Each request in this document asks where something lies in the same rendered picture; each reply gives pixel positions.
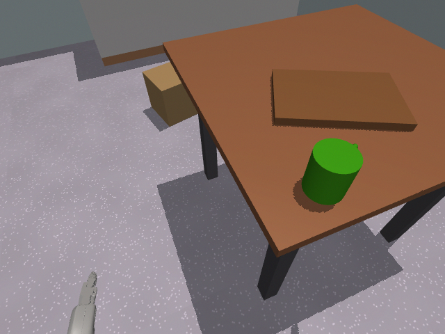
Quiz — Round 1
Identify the left robot hand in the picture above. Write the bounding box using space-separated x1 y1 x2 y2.
67 271 97 334

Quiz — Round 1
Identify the table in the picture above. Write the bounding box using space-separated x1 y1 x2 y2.
163 4 445 300

